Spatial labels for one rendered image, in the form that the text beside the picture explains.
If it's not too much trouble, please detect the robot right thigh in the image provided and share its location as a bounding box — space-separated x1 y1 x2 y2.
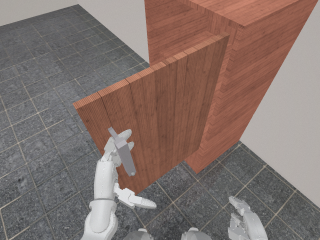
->
181 230 212 240

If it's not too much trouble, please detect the robot right shin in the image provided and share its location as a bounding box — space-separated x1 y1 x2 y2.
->
188 227 199 231

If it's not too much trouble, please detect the cupboard door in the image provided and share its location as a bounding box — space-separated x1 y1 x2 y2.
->
73 32 230 196

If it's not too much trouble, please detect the left robot forearm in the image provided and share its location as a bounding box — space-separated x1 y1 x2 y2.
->
80 198 118 240

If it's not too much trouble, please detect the robot right hand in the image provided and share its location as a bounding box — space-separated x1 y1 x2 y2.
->
228 196 268 240

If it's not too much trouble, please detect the handle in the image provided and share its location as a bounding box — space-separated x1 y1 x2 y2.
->
108 127 136 177

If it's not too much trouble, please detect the robot left hand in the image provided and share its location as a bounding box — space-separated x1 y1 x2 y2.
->
94 129 157 209

